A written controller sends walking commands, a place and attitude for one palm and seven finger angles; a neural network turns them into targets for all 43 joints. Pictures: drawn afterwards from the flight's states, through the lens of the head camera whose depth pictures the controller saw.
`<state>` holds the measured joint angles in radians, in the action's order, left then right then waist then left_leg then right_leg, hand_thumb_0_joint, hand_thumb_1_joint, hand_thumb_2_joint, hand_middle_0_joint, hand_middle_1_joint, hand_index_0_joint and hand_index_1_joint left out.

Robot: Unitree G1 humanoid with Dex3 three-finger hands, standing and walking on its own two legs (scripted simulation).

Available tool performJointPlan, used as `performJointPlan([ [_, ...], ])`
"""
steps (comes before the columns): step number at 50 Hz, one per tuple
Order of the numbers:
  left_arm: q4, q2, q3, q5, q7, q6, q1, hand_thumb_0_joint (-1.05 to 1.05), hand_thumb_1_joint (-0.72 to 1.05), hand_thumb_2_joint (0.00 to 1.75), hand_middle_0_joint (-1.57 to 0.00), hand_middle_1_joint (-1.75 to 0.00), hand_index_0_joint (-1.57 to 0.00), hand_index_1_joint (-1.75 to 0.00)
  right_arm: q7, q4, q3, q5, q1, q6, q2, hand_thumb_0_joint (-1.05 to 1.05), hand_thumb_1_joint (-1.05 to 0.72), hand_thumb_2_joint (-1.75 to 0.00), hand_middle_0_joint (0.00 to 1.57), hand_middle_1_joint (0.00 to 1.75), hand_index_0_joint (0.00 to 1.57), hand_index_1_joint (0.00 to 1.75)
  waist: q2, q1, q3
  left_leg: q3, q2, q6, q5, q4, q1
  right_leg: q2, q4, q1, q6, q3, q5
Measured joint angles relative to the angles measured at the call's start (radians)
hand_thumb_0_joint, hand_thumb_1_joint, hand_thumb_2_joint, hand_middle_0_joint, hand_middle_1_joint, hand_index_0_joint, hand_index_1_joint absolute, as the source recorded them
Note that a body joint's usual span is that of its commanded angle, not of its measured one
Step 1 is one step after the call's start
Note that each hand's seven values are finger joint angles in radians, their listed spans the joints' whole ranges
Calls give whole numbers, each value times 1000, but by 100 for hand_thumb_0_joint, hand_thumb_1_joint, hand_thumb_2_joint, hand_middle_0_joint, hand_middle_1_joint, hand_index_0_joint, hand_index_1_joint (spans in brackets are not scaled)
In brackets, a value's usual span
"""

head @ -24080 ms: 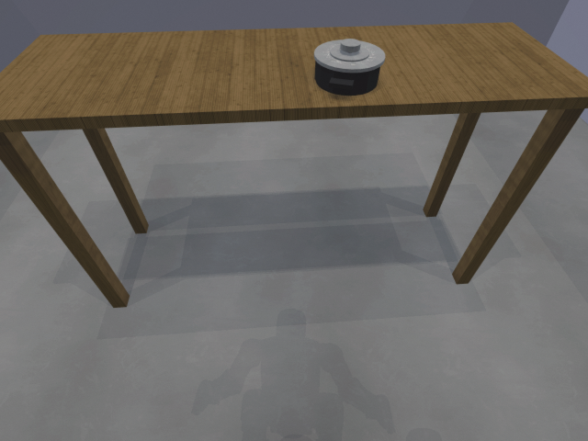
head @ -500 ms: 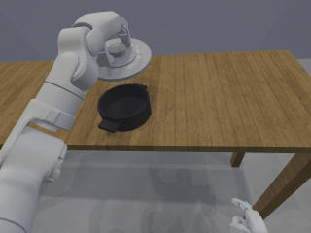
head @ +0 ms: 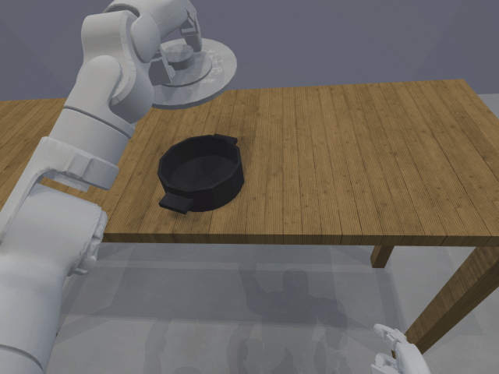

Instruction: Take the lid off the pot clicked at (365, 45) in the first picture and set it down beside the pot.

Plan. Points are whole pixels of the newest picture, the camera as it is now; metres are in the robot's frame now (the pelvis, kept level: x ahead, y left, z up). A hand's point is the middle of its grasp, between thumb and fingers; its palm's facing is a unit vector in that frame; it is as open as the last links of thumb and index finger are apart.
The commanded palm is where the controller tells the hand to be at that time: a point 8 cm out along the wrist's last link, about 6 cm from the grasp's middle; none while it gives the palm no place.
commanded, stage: lift the lid straight up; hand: left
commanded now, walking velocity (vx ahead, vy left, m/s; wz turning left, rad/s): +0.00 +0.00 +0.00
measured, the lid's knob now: (178, 57) +0.48 +0.10 +0.30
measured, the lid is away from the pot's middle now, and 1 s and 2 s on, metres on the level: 0.03 0.11 0.23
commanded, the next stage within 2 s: move the lid sideways beside the pot in 0.02 s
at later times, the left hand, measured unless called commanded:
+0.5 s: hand (131, 70) +0.43 +0.16 +0.31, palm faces -0.06 -0.04 -1.00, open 8.0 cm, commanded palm +0.40 +0.17 +0.37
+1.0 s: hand (84, 69) +0.42 +0.22 +0.32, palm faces -0.04 -0.04 -1.00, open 8.0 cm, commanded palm +0.39 +0.23 +0.37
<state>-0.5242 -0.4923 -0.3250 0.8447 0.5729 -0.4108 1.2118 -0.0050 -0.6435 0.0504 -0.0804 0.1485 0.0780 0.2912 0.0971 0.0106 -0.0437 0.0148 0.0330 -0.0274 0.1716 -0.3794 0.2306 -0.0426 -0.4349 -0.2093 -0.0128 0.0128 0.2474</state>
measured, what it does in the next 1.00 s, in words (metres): stands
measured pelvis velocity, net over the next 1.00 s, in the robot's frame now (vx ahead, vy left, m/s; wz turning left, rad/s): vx -0.01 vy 0.00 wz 0.01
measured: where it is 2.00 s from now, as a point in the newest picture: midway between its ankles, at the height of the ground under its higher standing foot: outside the picture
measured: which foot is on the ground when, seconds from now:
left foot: down 0.00-1.00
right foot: down 0.00-1.00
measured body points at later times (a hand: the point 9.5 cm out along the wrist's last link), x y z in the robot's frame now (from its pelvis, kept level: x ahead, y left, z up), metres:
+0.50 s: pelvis +0.00 +0.00 +0.00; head +0.00 -0.04 +0.45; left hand +0.43 +0.16 +0.36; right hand +0.18 -0.24 -0.11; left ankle +0.02 +0.11 -0.74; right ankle -0.01 -0.13 -0.74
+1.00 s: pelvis -0.01 +0.00 +0.00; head +0.00 -0.03 +0.45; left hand +0.42 +0.22 +0.37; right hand +0.16 -0.24 -0.11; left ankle +0.02 +0.11 -0.74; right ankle -0.01 -0.13 -0.74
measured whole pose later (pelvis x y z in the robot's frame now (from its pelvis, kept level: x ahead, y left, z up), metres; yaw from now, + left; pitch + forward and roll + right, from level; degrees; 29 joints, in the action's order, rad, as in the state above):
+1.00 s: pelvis -0.01 +0.00 +0.00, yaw +1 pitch +2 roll +0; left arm -0.54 -0.69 -0.21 0.88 0.62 -0.34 1.15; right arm 0.01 -0.62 0.05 -0.09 0.16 0.11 0.30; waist 0.09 0.02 -0.03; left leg 0.00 0.03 -0.03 0.17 -0.41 0.27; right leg -0.04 -0.44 -0.23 -0.02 0.02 0.24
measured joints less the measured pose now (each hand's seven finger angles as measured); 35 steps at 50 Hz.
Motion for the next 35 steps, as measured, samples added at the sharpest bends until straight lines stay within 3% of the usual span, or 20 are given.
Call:
performJointPlan([
  [7,26,0,-13,-10,7,-3,-9,13,23,103,-105,-101,-61,-75,1,7,-1,-1,-7,-6,-4,1,-91,-90,20,30,20,30,-3,1,5,1,2,-2,0,1,-2,-2,-1,2,-1,-1,1],
  [12,10,-5,17,4,2,8,-8,13,22,103,-105,-101,-62,-75,1,7,5,4,-20,-1,-4,1,-91,-90,20,30,20,30,0,1,1,5,1,-2,2,0,-1,-1,0,-1,-2,-6,0],
  [16,-11,-36,45,23,3,3,-15,12,22,103,-105,-101,-62,-75,3,15,6,3,-21,11,-4,1,-91,-90,20,30,20,30,1,2,-2,10,-1,-2,0,2,3,1,-1,-9,-2,-11,-2],
  [29,28,-104,30,22,33,12,-45,13,23,103,-105,-101,-61,-75,13,21,-1,-7,-4,3,5,1,-91,-90,20,30,20,30,-15,-3,13,-11,-1,0,4,-18,16,2,-1,-4,1,11,-2],
  [35,11,-134,78,32,38,26,-51,13,23,103,-105,-101,-61,-75,6,21,-1,-8,-2,16,6,1,-91,-90,20,30,20,30,-11,3,5,-8,-2,-1,5,-23,24,2,-1,-12,-1,8,-4],
])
